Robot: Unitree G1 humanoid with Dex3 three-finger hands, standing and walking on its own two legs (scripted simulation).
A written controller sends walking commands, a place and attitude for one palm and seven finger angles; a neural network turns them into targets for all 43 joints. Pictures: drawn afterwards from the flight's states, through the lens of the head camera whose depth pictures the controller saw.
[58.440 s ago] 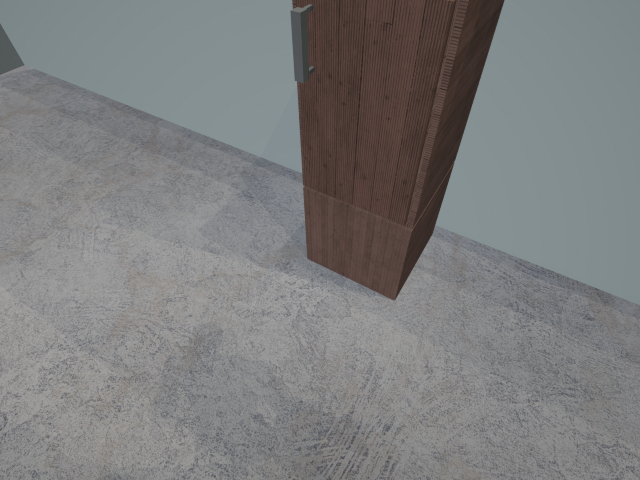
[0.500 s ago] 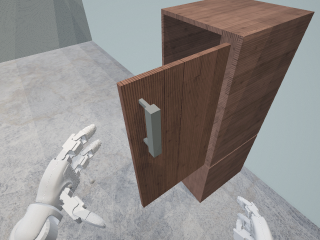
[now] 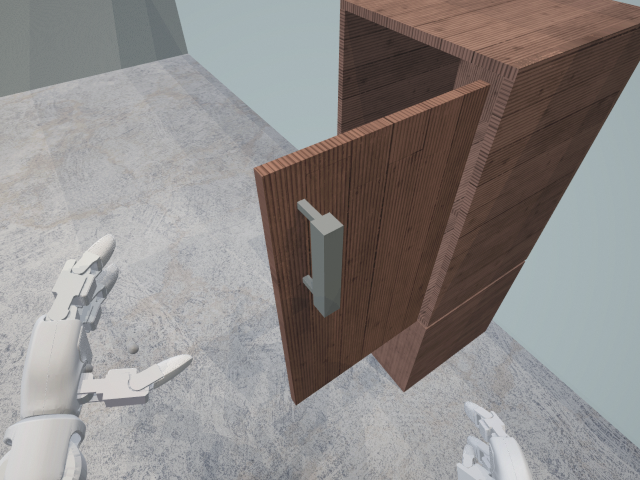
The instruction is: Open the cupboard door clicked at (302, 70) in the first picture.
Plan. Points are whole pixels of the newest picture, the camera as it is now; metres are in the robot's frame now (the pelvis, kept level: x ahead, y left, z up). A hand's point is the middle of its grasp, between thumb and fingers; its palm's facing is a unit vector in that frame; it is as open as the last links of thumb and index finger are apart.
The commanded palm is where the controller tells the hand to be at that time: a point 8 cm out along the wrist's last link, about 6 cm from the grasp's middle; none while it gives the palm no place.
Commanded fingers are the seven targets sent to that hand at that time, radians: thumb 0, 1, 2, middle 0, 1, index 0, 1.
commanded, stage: draw the hand back to the body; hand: left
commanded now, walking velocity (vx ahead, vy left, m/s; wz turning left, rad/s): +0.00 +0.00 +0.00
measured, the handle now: (316, 259) +0.35 +0.05 +0.12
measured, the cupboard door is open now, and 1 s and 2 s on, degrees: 91 91 91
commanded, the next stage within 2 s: step back with the hand held close in 0.72 s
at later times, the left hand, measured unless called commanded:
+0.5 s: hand (112, 311) +0.23 +0.24 +0.15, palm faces +0.42 -0.81 -0.40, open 7.8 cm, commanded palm +0.18 +0.28 +0.17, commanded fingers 0.00 0.90 0.90 -0.20 -0.30 -0.20 -0.30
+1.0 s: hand (104, 317) +0.22 +0.24 +0.16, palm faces +0.40 -0.78 -0.48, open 7.4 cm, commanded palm +0.16 +0.27 +0.18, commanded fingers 0.00 0.90 0.90 -0.20 -0.30 -0.20 -0.30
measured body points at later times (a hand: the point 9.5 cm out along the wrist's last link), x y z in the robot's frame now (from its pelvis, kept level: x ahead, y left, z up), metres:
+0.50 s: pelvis +0.03 -0.02 +0.00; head +0.03 -0.04 +0.45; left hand +0.20 +0.28 +0.18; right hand +0.22 -0.25 -0.08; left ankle +0.03 +0.08 -0.74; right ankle -0.04 -0.11 -0.74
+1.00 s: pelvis +0.01 -0.03 +0.00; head +0.02 -0.05 +0.45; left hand +0.19 +0.28 +0.19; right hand +0.20 -0.26 -0.09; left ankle +0.03 +0.08 -0.74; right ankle -0.04 -0.11 -0.74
